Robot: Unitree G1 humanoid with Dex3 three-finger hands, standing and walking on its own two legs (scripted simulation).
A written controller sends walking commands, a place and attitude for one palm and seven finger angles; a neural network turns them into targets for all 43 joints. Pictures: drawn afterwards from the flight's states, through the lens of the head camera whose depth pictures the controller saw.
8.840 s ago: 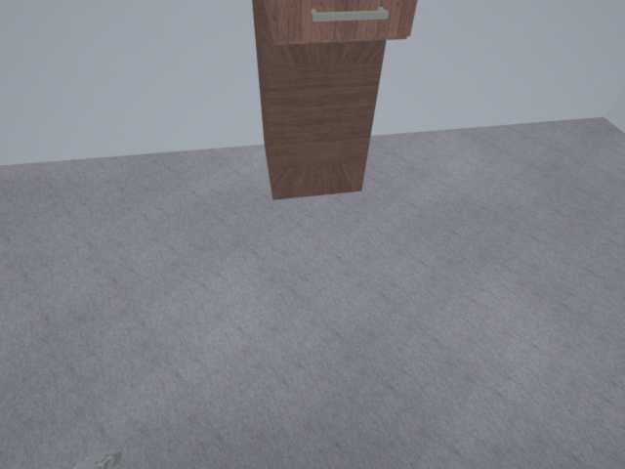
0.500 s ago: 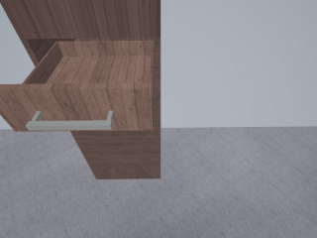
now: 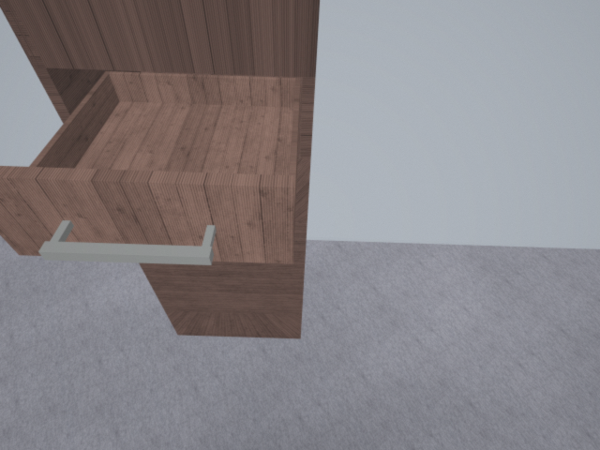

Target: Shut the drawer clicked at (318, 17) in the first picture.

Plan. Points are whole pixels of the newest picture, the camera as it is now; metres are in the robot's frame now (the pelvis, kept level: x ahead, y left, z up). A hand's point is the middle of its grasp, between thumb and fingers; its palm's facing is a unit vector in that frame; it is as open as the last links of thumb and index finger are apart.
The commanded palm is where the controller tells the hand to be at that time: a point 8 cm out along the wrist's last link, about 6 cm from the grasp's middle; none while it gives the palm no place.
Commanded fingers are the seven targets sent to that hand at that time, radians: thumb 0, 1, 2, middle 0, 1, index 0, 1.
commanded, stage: look again from close up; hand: left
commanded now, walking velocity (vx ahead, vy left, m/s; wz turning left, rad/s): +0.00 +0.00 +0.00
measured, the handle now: (133, 241) +0.32 +0.23 +0.12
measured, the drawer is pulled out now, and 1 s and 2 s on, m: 0.25 0.25 0.25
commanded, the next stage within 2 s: raise the hand and make a fist in 0.10 s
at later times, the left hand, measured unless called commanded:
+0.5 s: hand (190, 393) +0.18 +0.14 +0.03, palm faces -0.01 -1.00 -0.03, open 6.6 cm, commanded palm +0.10 +0.22 -0.01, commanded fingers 0.00 0.90 0.90 -0.52 -0.65 -0.52 -0.65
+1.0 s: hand (136, 402) +0.16 +0.18 +0.07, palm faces +0.04 -1.00 -0.09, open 4.0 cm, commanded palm +0.10 +0.23 +0.09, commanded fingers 0.00 0.90 0.90 -1.02 -1.19 -1.02 -1.19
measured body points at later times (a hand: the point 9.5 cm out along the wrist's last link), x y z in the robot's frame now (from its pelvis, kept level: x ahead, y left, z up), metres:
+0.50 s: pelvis -0.01 -0.01 -0.04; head +0.00 -0.01 +0.41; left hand +0.17 +0.20 +0.03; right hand +0.19 -0.25 -0.10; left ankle +0.04 +0.14 -0.74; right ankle -0.04 -0.12 -0.74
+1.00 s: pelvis -0.02 -0.01 -0.03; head -0.04 -0.02 +0.42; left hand +0.15 +0.24 +0.08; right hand +0.15 -0.22 -0.11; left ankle +0.04 +0.14 -0.74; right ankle -0.05 -0.12 -0.74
